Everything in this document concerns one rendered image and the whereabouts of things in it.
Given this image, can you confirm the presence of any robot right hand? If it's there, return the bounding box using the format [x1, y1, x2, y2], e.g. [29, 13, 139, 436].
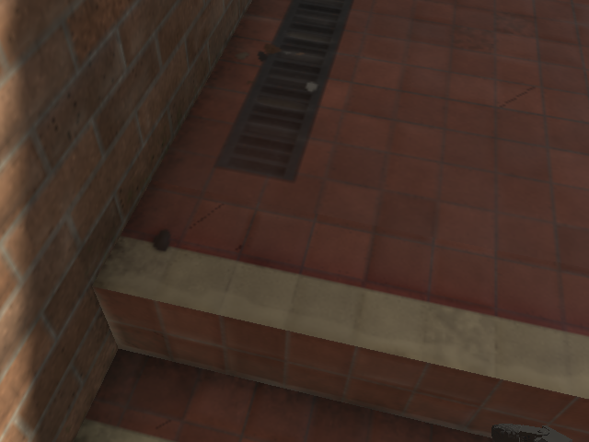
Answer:
[491, 424, 572, 442]

